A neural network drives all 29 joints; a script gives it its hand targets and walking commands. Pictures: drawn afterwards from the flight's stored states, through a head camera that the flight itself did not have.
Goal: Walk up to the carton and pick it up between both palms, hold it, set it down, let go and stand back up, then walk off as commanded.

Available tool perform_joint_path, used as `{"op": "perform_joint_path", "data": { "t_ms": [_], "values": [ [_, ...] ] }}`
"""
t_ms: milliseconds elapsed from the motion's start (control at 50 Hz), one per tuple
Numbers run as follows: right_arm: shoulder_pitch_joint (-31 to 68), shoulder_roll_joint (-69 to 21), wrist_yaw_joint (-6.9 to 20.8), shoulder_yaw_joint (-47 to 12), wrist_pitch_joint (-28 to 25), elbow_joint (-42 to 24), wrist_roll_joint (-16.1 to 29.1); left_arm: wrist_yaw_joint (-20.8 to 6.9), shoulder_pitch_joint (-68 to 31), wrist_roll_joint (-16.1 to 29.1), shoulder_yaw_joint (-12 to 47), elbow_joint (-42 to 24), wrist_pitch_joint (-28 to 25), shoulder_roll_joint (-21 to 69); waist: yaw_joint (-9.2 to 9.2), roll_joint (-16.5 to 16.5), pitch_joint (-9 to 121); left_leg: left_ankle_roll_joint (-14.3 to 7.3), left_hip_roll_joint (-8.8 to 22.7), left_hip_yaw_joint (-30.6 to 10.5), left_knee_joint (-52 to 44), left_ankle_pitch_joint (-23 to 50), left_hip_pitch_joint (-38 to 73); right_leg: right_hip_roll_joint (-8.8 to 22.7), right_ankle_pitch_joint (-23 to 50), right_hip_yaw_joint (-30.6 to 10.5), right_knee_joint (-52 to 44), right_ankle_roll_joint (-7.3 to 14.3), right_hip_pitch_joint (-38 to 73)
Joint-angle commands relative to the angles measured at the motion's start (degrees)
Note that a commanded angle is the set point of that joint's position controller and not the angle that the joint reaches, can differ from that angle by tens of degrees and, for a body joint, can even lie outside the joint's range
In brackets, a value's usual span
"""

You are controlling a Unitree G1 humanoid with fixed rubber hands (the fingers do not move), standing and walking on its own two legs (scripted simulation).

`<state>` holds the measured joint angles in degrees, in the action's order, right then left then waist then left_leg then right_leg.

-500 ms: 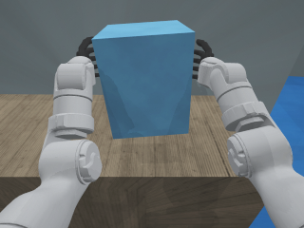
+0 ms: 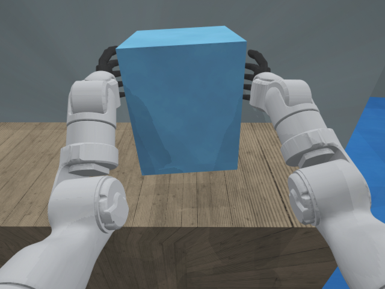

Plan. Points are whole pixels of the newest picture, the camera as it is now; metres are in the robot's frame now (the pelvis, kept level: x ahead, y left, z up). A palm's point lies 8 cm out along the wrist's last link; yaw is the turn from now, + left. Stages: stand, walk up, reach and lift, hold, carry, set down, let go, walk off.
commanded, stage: hold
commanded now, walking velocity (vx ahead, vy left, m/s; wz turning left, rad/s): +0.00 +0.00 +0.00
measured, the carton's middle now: (185, 97) +0.43 -0.01 +0.26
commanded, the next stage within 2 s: none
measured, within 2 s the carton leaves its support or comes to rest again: neither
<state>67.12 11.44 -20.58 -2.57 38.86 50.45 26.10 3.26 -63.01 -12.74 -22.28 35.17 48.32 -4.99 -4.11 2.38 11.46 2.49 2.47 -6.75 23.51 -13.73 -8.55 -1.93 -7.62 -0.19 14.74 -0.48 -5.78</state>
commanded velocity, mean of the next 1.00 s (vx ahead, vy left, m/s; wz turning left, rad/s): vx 0.00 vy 0.00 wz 0.00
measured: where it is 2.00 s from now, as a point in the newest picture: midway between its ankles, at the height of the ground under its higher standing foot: outside the picture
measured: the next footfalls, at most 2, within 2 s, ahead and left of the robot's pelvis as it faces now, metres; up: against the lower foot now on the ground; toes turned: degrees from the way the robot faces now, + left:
none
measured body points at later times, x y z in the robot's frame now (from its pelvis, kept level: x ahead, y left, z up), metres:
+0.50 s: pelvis +0.00 +0.00 +0.00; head -0.09 +0.02 +0.44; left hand +0.39 +0.14 +0.31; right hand +0.38 -0.15 +0.31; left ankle -0.01 +0.14 -0.75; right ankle +0.00 -0.13 -0.75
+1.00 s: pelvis +0.00 +0.00 +0.00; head -0.09 +0.02 +0.44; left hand +0.40 +0.16 +0.32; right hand +0.39 -0.14 +0.30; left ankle -0.01 +0.14 -0.75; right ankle +0.00 -0.13 -0.75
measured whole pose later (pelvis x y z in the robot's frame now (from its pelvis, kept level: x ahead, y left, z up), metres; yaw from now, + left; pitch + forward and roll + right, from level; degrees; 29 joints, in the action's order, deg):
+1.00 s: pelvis +0.00 +0.00 +0.00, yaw +1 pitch -1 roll -2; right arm 67.3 10.7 -20.7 -1.6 39.1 51.0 25.4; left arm 3.5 -64.4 -12.6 -22.0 37.1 47.7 -5.9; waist -3.9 1.0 11.2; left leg 2.4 2.0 -7.7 23.4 -13.3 -8.9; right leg -2.0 -7.4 -0.6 14.3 -0.5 -5.6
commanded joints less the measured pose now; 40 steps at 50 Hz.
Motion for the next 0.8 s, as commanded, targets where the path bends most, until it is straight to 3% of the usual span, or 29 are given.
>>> {"op": "perform_joint_path", "data": {
  "t_ms": [0, 40, 60, 100, 120, 140, 220, 280, 320, 340, 360, 380, 400, 420, 440, 480, 520, 560, 580, 600, 620, 640, 660, 680, 700, 720, 760, 780],
  "values": [
    [52.0, -45.1, 6.3, -8.3, -2.5, -23.1, 10.6, -7.4, -46.1, 11.6, 19.4, -6.4, -4.2, 39.8, -0.66, -1.3, 19.8, 1.5, -6.3, 3.8, -1.3, 16.9, 2.2, -4.3, 15.2, -0.3, 0.8, -2.4, 11.4],
    [52.3, -43.9, 6.2, -8.1, -2.1, -23.0, 10.6, -7.3, -45.0, 11.7, 19.6, -6.1, -3.9, 39.9, -0.42, -0.6, 19.1, 1.9, -6.3, 3.4, -1.4, 18.0, 2.2, -4.7, 15.1, 0.2, 0.7, -2.3, 10.9],
    [55.3, -45.9, 6.4, -9.6, -2.8, -26.9, 11.5, -7.4, -45.7, 11.9, 19.6, -6.9, -4.2, 39.5, 0.39, -2.5, 22.0, 1.6, -6.1, 3.4, -1.2, 18.8, 3.0, -4.7, 15.6, -0.1, 1.0, -2.4, 12.1],
    [53.8, -45.0, 6.2, -8.8, -2.4, -26.5, 11.1, -7.1, -45.8, 13.0, 21.8, -9.4, -4.2, 41.5, -1.68, 0.1, 21.3, 2.3, -6.1, 3.3, -0.7, 20.5, 3.6, -4.8, 16.4, -0.2, 0.9, -1.9, 11.9],
    [55.4, -44.8, 6.4, -9.4, -2.6, -27.6, 11.2, -6.9, -46.7, 13.5, 22.8, -9.4, -4.1, 41.8, -0.89, 0.2, 21.9, 2.6, -5.7, 3.3, -1.1, 21.5, 3.6, -5.1, 16.1, 0.0, 1.0, -2.0, 11.2],
    [53.3, -43.2, 6.6, -7.7, -2.3, -25.0, 11.0, -6.7, -47.5, 13.7, 23.9, -10.3, -4.2, 43.2, -2.00, 2.6, 20.7, 3.0, -5.9, 3.5, -1.4, 20.4, 3.0, -5.3, 14.1, 0.1, 0.7, -1.4, 10.2],
    [52.2, -43.6, 6.9, -8.0, -2.4, -23.8, 10.1, -6.6, -45.0, 12.0, 22.2, -9.2, -3.8, 42.7, -0.77, 1.6, 19.3, 3.0, -5.6, 3.7, -1.8, 18.9, 2.0, -5.2, 12.5, 0.3, 1.2, -1.4, 11.0],
    [52.2, -42.3, 7.7, -5.9, -2.3, -20.2, 9.9, -6.8, -49.2, 12.4, 23.4, -9.3, -4.0, 42.6, -2.48, 3.9, 18.8, 3.3, -5.2, 4.0, -2.4, 15.0, 1.7, -5.2, 9.2, 0.0, 0.6, -0.5, 9.4],
    [53.6, -42.8, 7.9, -7.0, -2.5, -20.2, 9.8, -6.6, -47.6, 11.6, 22.4, -8.2, -3.8, 42.5, -0.82, 2.9, 17.7, 3.0, -5.2, 4.0, -2.6, 15.0, 0.6, -5.2, 8.9, 0.1, 0.6, -0.8, 9.4],
    [52.4, -43.4, 8.0, -7.0, -2.7, -20.5, 9.8, -6.4, -47.1, 12.2, 23.2, -9.0, -3.8, 43.3, -1.25, 4.0, 19.3, 3.1, -5.5, 4.1, -2.3, 16.1, 1.4, -4.7, 10.8, 0.0, 1.0, -1.0, 10.4],
    [54.0, -42.2, 8.0, -5.4, -2.6, -19.2, 9.4, -6.6, -47.5, 11.9, 22.5, -6.3, -3.7, 42.9, -1.56, 4.2, 18.0, 3.2, -5.4, 4.1, -2.4, 13.4, 0.5, -4.9, 8.2, 0.2, 0.9, -0.8, 9.1],
    [53.4, -43.0, 8.1, -6.9, -3.1, -21.3, 10.2, -6.4, -48.3, 12.9, 23.8, -10.2, -4.1, 43.4, -1.85, 4.7, 21.8, 3.3, -5.5, 4.0, -1.7, 17.4, 2.1, -4.7, 11.7, -0.1, 1.4, -0.8, 10.8],
    [53.5, -42.9, 7.7, -7.3, -2.9, -22.8, 10.2, -6.4, -44.7, 12.6, 23.4, -7.9, -3.7, 42.8, -1.01, 3.1, 21.5, 3.4, -5.8, 4.1, -1.5, 19.3, 1.7, -4.8, 13.8, -0.3, 1.4, -1.5, 11.8],
    [54.4, -43.0, 7.6, -7.0, -2.8, -21.7, 10.5, -6.3, -48.3, 13.3, 22.8, -7.6, -4.1, 42.5, -1.70, 3.2, 20.4, 2.9, -5.6, 3.8, -1.4, 16.6, 1.8, -4.9, 11.9, -0.3, 1.1, -1.2, 10.5],
    [54.5, -43.7, 7.9, -7.7, -3.0, -21.6, 10.3, -6.3, -46.0, 12.0, 21.9, -6.9, -4.1, 42.4, -0.56, 2.1, 19.8, 2.8, -5.7, 3.8, -1.3, 16.8, 1.5, -4.4, 11.9, -0.5, 1.3, -1.2, 11.1],
    [53.2, -42.4, 7.7, -6.2, -2.5, -17.9, 9.8, -6.4, -47.6, 11.7, 20.3, -5.1, -4.2, 41.2, -1.09, 3.0, 17.3, 2.6, -5.6, 4.0, -2.4, 14.5, 0.9, -4.5, 9.5, -0.6, 0.3, -1.0, 9.3],
    [53.1, -43.6, 8.0, -6.3, -2.7, -17.0, 9.1, -6.3, -50.0, 11.5, 20.5, -6.3, -4.7, 40.4, -0.80, 1.8, 16.6, 2.3, -5.7, 4.1, -2.9, 12.1, 0.4, -4.5, 7.1, -0.1, -0.1, -1.4, 8.0],
    [53.2, -43.8, 8.0, -7.3, -3.4, -20.7, 9.7, -6.4, -48.5, 12.0, 20.4, -7.5, -4.9, 40.4, -0.37, -0.1, 20.4, 1.9, -5.7, 4.4, -2.0, 14.7, 1.7, -4.7, 9.8, 0.0, 0.4, -1.7, 9.5],
    [53.3, -45.2, 7.9, -7.8, -3.1, -19.7, 10.3, -6.1, -47.5, 12.2, 20.3, -6.4, -4.8, 39.9, 0.28, 0.4, 20.0, 2.1, -5.8, 4.2, -1.8, 15.7, 1.5, -4.3, 11.6, -0.4, 0.6, -1.6, 9.5],
    [56.0, -44.5, 7.9, -7.7, -3.3, -20.1, 10.1, -6.2, -48.2, 12.2, 18.8, -3.2, -5.0, 39.7, 1.07, -1.0, 19.2, 1.8, -6.1, 4.0, -1.9, 14.4, 0.5, -4.7, 9.7, 0.3, 0.5, -1.5, 9.2],
    [54.6, -46.3, 7.9, -8.7, -3.3, -20.2, 9.8, -6.2, -47.5, 11.3, 18.0, -4.1, -5.2, 38.8, 1.53, -2.3, 19.7, 1.3, -6.4, 4.5, -1.8, 15.3, 1.0, -4.1, 11.6, -0.6, 0.2, -2.0, 10.4],
    [54.8, -44.9, 7.4, -7.8, -3.3, -20.3, 9.8, -6.3, -45.8, 11.2, 17.4, -1.3, -4.7, 38.9, 1.09, -2.7, 19.0, 1.2, -6.2, 4.2, -2.0, 13.7, 1.1, -4.1, 10.0, -0.3, -0.3, -2.1, 9.4],
    [55.0, -46.2, 7.5, -8.6, -3.3, -21.3, 10.5, -6.4, -47.1, 10.8, 16.4, -3.5, -5.1, 38.0, 1.96, -4.3, 19.2, 0.6, -6.4, 4.2, -2.0, 14.8, 1.4, -4.3, 11.3, -0.4, 0.1, -2.4, 9.8],
    [54.8, -45.6, 7.4, -8.1, -3.0, -20.5, 10.3, -6.6, -47.6, 11.7, 17.2, -4.1, -5.0, 38.3, 1.57, -2.6, 18.9, 1.3, -6.3, 4.2, -1.6, 15.6, 1.7, -4.1, 11.5, -0.3, 0.0, -2.0, 9.3],
    [55.7, -46.2, 7.4, -9.2, -3.1, -22.0, 10.7, -6.4, -47.6, 10.7, 16.1, -3.9, -4.9, 37.9, 2.17, -3.9, 18.9, 1.0, -6.3, 4.6, -2.1, 15.0, 1.7, -4.2, 10.7, -0.2, -0.3, -2.5, 9.6],
    [55.3, -46.5, 7.3, -8.5, -3.1, -21.1, 10.8, -6.4, -50.2, 11.7, 18.2, -4.9, -5.3, 39.3, 0.84, -2.1, 20.1, 1.3, -6.3, 4.3, -1.7, 15.6, 2.2, -4.5, 11.4, -0.1, 0.1, -2.0, 9.5],
    [56.8, -45.0, 7.3, -7.4, -3.4, -22.1, 10.3, -6.3, -46.3, 11.9, 17.3, -1.5, -4.8, 39.8, 1.81, -2.5, 20.2, 1.3, -6.3, 4.2, -1.4, 14.5, 1.7, -4.1, 10.0, -0.2, -0.1, -2.0, 8.4],
    [55.4, -45.0, 7.2, -6.7, -3.1, -20.5, 9.4, -6.4, -46.5, 11.8, 16.9, -1.0, -4.8, 39.4, 0.43, -3.1, 18.5, 1.3, -6.0, 4.0, -1.5, 13.7, 2.2, -4.2, 9.4, -0.2, -0.4, -1.8, 8.0]
  ]
}}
